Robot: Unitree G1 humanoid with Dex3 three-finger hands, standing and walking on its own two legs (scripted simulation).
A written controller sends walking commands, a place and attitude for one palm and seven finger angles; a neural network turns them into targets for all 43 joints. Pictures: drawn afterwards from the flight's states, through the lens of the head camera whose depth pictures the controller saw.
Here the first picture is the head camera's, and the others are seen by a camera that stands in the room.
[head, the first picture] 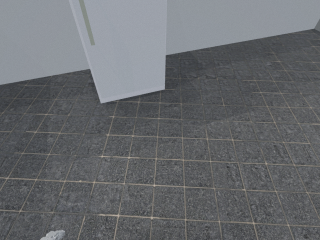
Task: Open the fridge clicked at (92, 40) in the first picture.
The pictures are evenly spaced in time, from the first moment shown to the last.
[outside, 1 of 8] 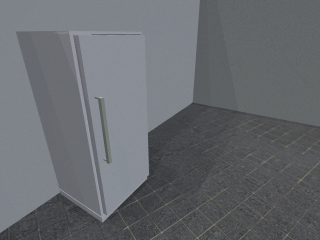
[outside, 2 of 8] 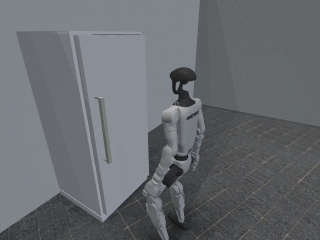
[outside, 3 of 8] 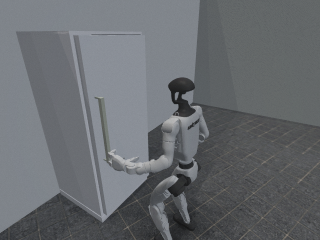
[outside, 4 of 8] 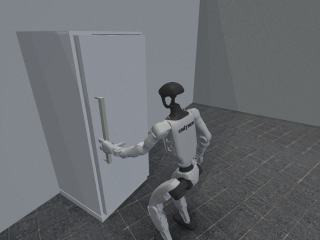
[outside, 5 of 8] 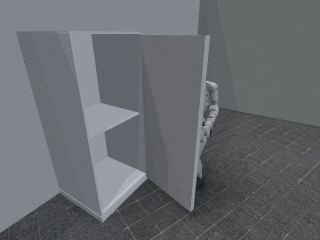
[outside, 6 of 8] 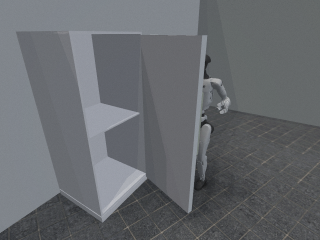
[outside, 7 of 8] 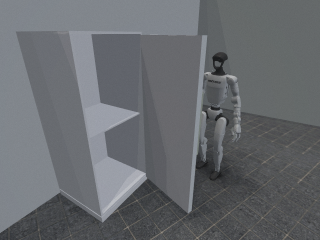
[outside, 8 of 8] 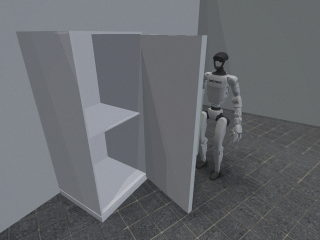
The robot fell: no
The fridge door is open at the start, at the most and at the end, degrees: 0 75 72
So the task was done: yes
